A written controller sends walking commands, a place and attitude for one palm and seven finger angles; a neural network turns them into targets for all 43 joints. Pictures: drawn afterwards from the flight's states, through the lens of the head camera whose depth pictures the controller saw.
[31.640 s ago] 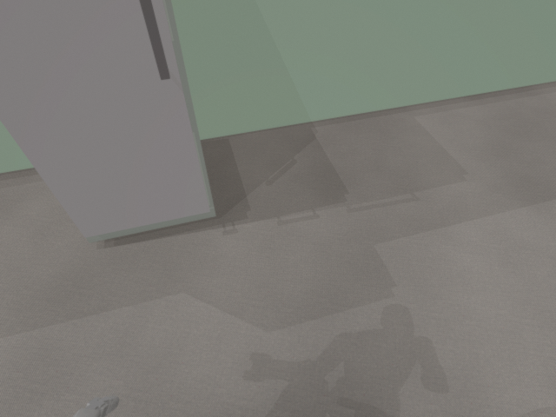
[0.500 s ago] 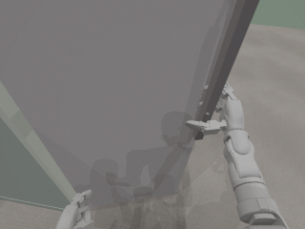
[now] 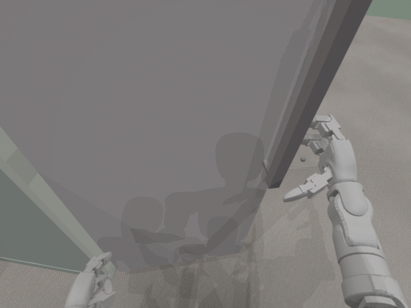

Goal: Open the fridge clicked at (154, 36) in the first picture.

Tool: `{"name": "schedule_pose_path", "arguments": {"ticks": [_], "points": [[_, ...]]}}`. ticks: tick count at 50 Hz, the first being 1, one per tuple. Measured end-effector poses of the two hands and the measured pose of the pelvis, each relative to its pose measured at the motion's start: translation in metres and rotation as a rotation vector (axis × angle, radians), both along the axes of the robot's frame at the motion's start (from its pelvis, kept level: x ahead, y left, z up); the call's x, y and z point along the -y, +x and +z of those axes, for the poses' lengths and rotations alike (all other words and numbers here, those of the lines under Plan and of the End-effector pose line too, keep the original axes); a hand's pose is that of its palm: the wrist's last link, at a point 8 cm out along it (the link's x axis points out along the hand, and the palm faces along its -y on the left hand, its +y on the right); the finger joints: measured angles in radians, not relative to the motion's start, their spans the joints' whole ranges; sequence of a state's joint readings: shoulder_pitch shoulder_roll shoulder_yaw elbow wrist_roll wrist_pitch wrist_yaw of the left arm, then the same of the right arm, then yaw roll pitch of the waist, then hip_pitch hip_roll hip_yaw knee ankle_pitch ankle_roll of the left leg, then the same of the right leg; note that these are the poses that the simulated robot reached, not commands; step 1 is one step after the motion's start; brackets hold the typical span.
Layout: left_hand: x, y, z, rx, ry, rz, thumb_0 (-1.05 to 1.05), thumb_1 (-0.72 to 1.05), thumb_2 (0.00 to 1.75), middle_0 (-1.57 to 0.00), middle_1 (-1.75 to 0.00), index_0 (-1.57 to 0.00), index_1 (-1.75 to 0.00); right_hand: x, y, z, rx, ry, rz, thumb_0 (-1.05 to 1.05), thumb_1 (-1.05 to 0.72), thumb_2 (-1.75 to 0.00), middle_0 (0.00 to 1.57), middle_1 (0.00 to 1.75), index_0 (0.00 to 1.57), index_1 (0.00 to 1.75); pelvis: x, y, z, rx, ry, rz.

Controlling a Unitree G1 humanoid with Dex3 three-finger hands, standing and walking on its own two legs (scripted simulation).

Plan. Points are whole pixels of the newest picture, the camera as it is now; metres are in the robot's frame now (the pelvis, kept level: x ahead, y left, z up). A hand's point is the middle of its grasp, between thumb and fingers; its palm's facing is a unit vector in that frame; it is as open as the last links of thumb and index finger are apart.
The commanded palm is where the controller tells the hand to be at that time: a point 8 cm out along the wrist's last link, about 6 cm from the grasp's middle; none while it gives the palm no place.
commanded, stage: slip the hand off the handle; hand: right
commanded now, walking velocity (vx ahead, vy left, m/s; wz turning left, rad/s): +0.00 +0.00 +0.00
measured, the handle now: (296, 107) +0.42 -0.11 +0.20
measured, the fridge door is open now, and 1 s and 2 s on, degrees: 72 72 72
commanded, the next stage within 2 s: draw the hand back to the body in 1.14 s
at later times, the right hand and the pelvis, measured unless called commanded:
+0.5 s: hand (336, 155) +0.39 -0.21 +0.12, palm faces -0.07 +0.99 -0.11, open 14.7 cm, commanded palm +0.35 -0.25 +0.13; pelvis +0.01 -0.04 +0.00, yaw +1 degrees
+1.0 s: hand (355, 201) +0.29 -0.21 +0.12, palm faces -0.05 +0.99 -0.13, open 14.7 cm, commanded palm +0.26 -0.26 +0.13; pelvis +0.01 -0.03 +0.00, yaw -1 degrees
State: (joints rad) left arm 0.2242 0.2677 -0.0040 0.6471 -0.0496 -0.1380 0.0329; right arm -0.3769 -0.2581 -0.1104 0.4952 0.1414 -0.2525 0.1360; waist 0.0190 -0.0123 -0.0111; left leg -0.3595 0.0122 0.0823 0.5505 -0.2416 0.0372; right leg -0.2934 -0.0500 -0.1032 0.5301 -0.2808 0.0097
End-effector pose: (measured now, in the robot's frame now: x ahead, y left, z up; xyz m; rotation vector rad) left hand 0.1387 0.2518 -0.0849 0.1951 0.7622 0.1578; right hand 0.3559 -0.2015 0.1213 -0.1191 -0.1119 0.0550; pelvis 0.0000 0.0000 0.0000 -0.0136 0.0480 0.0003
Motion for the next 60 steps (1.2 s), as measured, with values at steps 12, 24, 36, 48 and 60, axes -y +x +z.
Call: {"name": "schedule_pose_path", "arguments": {"ticks": [12, 24, 36, 48, 60], "points": [[0.03, 0.003, -0.003, -0.023, -0.009, -0.016, 0.01, 0.9, 0.89, -0.2, -0.3, -0.2, -0.3, 0.035, 0.013, 0.004, 0.007, 0.017, 0.027, -0.01, 0.55, -0.2, 0.25, 1.15, 0.26, 1.15, 0.021, 0.006, -0.003, -0.021, 0.011, -0.007], [0.043, -0.021, -0.01, -0.097, 0.003, 0.033, 0.01, 0.9, 0.89, -0.2, -0.3, -0.2, -0.3, 0.063, 0.014, 0.003, 0.021, 0.013, 0.026, -0.01, 0.55, -0.2, 0.25, 1.15, 0.26, 1.15, 0.039, 0.012, -0.004, -0.025, 0.02, 0.008], [0.053, 0.001, 0.0, -0.011, -0.006, 0.003, 0.01, 0.9, 0.89, -0.2, -0.3, -0.2, -0.3, 0.062, -0.033, -0.004, 0.02, 0.019, 0.038, -0.01, 0.55, -0.2, 0.25, 1.15, 0.25, 1.15, 0.044, 0.013, -0.003, -0.001, 0.024, 0.011], [0.064, 0.049, 0.02, 0.151, -0.015, -0.097, 0.01, 0.9, 0.89, -0.2, -0.3, -0.2, -0.3, 0.07, -0.078, 0.004, 0.033, -0.002, -0.004, -0.01, 0.55, -0.2, 0.25, 1.15, 0.26, 1.15, 0.034, 0.009, -0.004, 0.028, 0.026, -0.016], [0.057, 0.051, 0.021, 0.193, -0.022, -0.129, 0.01, 0.9, 0.89, -0.2, -0.3, -0.2, -0.3, 0.058, -0.123, 0.004, 0.017, -0.023, -0.004, -0.01, 0.55, -0.2, 0.25, 1.15, 0.26, 1.15, 0.023, 0.008, -0.005, 0.043, 0.025, -0.028]]}}
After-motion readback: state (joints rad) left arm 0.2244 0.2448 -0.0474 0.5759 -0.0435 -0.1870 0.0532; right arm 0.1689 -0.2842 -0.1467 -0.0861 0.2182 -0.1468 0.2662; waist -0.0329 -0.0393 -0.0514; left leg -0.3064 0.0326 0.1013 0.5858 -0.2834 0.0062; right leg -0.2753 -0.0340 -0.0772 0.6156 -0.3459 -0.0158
